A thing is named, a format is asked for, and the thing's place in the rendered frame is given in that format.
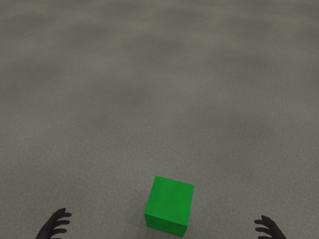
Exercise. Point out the robot right hand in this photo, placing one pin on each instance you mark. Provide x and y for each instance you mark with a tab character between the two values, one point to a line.
273	230

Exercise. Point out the carton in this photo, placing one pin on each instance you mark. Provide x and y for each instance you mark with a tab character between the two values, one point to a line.
169	205

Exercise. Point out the robot left hand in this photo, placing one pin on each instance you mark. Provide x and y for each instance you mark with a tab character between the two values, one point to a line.
47	231

